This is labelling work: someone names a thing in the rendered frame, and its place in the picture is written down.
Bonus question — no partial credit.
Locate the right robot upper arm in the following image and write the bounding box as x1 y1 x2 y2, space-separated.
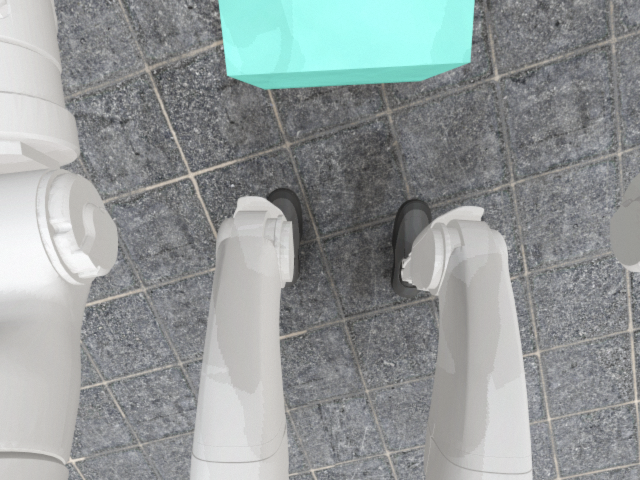
610 173 640 273

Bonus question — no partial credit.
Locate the left robot forearm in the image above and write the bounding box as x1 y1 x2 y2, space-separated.
0 0 80 174

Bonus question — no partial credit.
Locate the right robot foot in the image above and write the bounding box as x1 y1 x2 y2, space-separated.
391 199 432 298

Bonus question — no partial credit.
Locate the left robot upper arm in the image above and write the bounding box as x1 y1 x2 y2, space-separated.
0 168 118 480

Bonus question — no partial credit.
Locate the right robot shin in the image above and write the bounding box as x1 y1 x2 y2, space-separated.
401 206 508 291

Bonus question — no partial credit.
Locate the carton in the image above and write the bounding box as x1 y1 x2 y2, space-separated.
218 0 475 90

